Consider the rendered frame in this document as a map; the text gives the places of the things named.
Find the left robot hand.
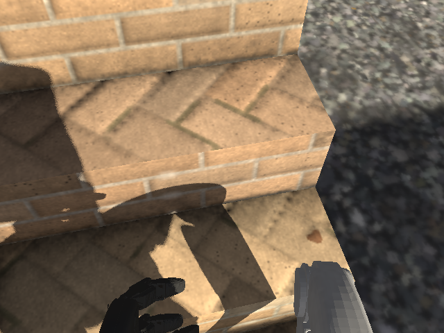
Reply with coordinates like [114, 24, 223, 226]
[99, 277, 199, 333]

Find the robot right thigh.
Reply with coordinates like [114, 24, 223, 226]
[293, 261, 373, 333]

